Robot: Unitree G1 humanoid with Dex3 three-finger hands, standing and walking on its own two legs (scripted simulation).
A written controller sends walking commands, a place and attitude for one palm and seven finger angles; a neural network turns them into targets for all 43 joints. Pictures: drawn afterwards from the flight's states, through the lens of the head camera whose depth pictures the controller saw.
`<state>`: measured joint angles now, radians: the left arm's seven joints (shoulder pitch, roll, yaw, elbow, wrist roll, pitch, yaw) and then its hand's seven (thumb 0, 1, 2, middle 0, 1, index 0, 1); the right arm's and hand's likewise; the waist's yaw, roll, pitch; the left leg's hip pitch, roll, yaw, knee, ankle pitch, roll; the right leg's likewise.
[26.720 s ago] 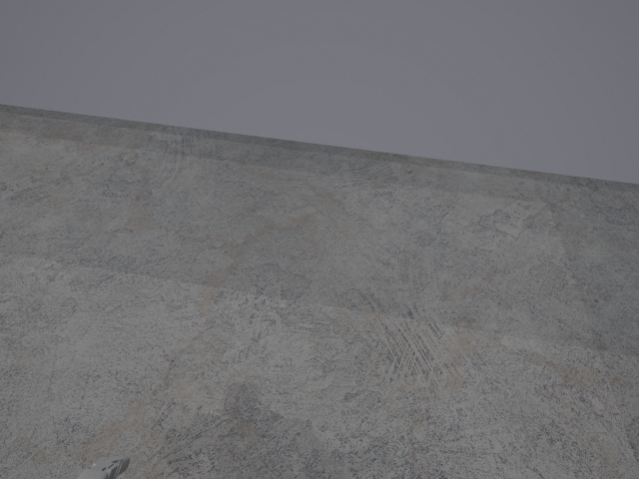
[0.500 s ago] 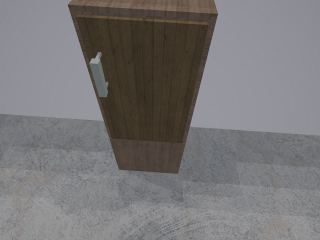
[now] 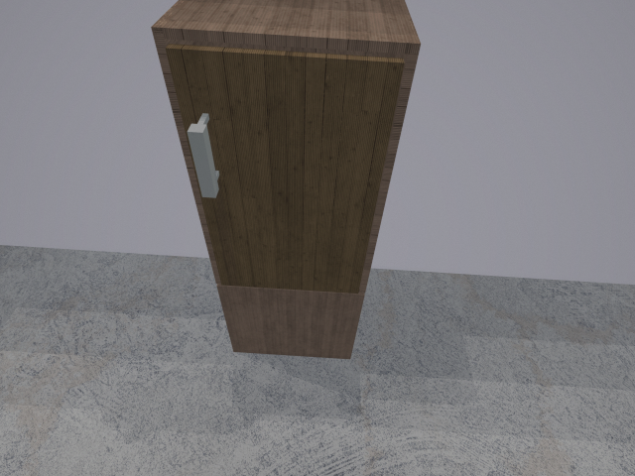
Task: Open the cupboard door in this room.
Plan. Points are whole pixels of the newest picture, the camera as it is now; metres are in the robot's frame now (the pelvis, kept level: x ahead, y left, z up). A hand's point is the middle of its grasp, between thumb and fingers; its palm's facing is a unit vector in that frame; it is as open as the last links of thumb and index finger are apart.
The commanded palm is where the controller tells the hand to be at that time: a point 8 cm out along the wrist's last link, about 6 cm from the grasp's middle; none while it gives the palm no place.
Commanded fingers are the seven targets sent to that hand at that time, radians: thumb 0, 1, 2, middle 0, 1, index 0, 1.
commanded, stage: look again from close up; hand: left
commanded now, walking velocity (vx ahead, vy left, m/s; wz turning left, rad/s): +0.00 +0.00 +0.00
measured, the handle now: (207, 155) +0.60 +0.23 +0.08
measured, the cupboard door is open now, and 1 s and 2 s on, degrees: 0 0 0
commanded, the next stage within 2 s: shuffle to correct the standing spot in 0.32 s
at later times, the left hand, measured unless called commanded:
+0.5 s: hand out of the picture -0.04 +0.19 -0.16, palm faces +0.01 -0.97 -0.24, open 7.4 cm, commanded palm none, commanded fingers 0.00 0.90 0.90 -0.20 -0.30 -0.20 -0.30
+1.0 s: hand out of the picture +0.04 +0.19 -0.17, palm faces -0.01 -0.98 -0.17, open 7.3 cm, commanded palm none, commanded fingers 0.00 0.90 0.90 -0.20 -0.30 -0.20 -0.30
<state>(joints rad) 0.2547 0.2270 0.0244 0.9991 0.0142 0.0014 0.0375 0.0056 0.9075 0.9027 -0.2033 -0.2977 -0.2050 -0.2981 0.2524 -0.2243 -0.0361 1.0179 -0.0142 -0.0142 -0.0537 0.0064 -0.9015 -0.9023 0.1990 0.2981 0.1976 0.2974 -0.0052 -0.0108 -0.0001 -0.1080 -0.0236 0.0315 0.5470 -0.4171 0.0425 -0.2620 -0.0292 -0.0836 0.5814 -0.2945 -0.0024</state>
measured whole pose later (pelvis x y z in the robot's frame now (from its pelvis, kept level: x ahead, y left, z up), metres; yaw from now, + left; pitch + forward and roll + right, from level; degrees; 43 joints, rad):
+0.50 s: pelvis -0.05 -0.01 +0.01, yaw +0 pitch -3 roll +0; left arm 0.30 0.22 0.00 1.08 0.02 0.00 0.02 0.01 0.91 0.90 -0.20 -0.30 -0.20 -0.30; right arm 0.29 -0.21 0.01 1.09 -0.02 0.00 -0.01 0.01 -0.90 -0.90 0.20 0.30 0.20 0.30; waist 0.00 -0.01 0.00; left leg -0.11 -0.03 0.04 0.45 -0.29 0.03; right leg -0.24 -0.03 -0.08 0.43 -0.14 -0.01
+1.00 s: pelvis +0.01 +0.02 +0.00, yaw -2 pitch -2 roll -1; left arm 0.30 0.16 0.05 1.03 0.02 -0.01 0.01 0.03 0.94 0.90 -0.20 -0.30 -0.20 -0.30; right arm 0.51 -0.08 0.00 1.16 -0.02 -0.05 -0.03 0.00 -0.90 -0.90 0.20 0.30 0.20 0.30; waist -0.04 0.00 0.04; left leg -0.04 -0.03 0.08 0.46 -0.40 0.07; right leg -0.32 -0.05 -0.12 0.57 -0.27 -0.05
